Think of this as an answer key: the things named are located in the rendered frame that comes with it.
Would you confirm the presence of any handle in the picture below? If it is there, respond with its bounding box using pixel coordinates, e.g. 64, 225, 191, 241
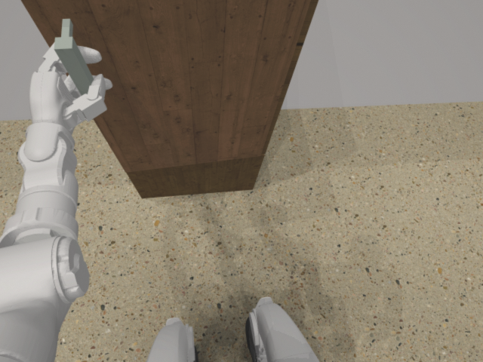
54, 19, 94, 95

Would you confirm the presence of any robot right shin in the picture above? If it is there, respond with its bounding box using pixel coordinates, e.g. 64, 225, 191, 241
255, 297, 281, 362

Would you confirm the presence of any left robot thigh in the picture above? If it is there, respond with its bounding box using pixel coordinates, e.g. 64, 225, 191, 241
146, 324, 195, 362

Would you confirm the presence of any cupboard door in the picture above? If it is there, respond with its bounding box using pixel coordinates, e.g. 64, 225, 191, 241
21, 0, 311, 173

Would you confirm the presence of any robot left forearm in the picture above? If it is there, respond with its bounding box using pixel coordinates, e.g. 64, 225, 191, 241
0, 122, 78, 248

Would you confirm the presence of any left robot hand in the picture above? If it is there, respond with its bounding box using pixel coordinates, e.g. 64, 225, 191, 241
29, 43, 112, 135

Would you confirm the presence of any left robot upper arm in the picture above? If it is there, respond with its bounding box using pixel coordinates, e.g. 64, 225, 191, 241
0, 236, 90, 362

